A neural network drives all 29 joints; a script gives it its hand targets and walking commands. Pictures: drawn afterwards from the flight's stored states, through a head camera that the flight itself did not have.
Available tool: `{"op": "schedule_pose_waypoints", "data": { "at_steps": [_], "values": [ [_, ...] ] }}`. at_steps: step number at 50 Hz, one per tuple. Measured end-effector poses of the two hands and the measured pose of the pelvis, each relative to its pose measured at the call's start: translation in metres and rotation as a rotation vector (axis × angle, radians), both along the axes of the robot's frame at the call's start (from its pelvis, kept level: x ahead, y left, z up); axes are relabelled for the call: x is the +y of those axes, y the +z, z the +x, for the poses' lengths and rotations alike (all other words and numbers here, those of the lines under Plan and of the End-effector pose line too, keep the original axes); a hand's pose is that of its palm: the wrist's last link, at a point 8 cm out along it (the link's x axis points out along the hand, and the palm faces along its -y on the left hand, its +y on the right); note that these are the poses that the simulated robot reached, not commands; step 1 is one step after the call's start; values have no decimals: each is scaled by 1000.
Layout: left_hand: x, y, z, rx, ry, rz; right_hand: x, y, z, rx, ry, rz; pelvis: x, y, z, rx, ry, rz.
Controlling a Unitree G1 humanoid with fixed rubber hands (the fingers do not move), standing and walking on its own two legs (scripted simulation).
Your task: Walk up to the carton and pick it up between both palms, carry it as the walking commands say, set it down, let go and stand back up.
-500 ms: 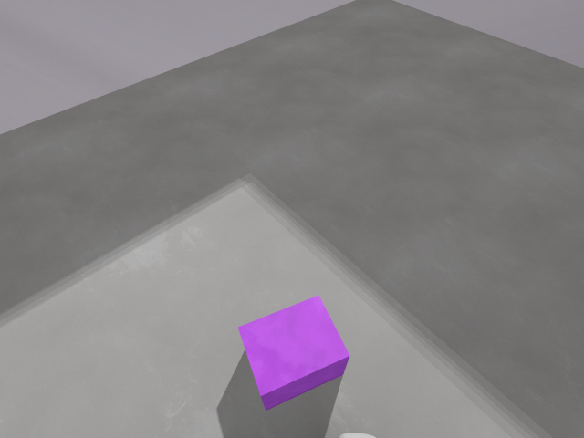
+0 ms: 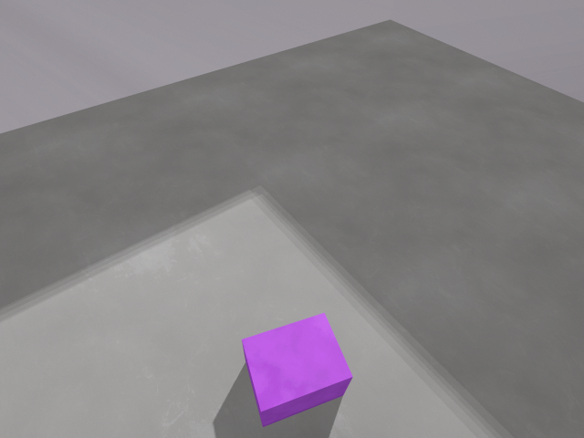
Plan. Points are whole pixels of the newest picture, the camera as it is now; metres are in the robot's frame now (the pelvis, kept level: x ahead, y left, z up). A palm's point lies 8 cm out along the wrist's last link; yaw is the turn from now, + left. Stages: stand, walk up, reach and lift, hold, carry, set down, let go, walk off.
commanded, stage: walk up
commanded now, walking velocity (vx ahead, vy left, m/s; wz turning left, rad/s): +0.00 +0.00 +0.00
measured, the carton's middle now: (294, 368) +0.43 -0.04 -0.68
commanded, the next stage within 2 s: none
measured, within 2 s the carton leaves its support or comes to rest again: neither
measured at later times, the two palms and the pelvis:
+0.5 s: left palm out of the picture +0.00 +0.27 -0.15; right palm out of the picture -0.03 -0.19 -0.14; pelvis +0.01 +0.03 +0.00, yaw +0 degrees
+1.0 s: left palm out of the picture +0.00 +0.29 -0.16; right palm out of the picture -0.02 -0.16 -0.13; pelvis +0.00 +0.06 +0.00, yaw +1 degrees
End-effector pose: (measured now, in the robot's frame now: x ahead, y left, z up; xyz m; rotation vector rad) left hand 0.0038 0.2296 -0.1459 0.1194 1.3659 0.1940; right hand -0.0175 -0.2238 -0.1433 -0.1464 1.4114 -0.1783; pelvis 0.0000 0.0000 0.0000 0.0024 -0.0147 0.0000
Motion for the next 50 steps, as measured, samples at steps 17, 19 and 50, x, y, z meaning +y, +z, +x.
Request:
{"op": "schedule_pose_waypoints", "data": {
  "at_steps": [17, 19, 50],
  "values": [
    [8, -1, 3, 2, 1, 4, 21, -7, -3, 31, -21, 11, 17, -3, 7, 16, -1, -2],
    [16, -1, 1, 7, 4, 18, 21, -7, -5, 39, -17, 2, 22, -5, 6, 20, -3, -3],
    [64, -13, -6, 76, -30, -22, 69, 11, 0, -8, -21, -45, 62, -1, 0, 16, 20, -38]
  ]
}}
